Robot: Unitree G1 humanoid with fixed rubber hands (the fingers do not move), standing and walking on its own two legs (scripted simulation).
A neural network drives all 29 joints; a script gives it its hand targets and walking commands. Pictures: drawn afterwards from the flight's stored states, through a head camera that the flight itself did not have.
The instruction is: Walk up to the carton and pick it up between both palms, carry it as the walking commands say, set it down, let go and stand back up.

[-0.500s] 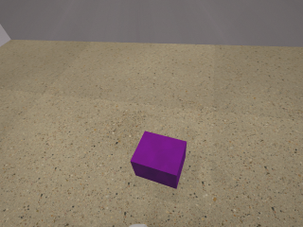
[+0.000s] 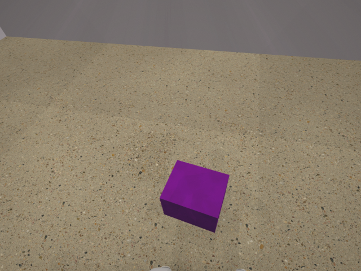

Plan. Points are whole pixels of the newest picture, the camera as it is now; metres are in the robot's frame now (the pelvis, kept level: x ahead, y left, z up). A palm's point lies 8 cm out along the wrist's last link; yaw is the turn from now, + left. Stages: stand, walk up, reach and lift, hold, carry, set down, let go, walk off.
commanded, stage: walk up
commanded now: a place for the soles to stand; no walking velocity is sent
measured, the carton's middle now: (195, 195) +0.59 +0.01 -0.63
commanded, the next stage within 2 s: none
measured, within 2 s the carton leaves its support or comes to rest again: neither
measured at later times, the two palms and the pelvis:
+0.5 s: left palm out of the picture +0.05 +0.34 -0.07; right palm out of the picture +0.09 -0.30 -0.10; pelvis +0.01 +0.01 +0.00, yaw +0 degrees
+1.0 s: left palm (5, 269) +0.14 +0.42 -0.06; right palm out of the picture +0.11 -0.24 -0.11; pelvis +0.06 +0.08 +0.00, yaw -8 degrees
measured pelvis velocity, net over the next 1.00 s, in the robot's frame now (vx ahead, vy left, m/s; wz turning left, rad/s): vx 0.06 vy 0.08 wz -0.14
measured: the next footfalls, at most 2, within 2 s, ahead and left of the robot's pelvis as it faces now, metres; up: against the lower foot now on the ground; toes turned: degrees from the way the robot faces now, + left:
right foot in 0.88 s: +0.15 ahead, -0.08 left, +0.00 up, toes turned -9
left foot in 1.14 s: +0.20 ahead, +0.25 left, +0.00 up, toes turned -18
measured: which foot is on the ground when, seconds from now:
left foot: down 0.00-0.90, up 0.92-1.00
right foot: down 0.00-0.62, up 0.64-0.86, down 0.88-1.00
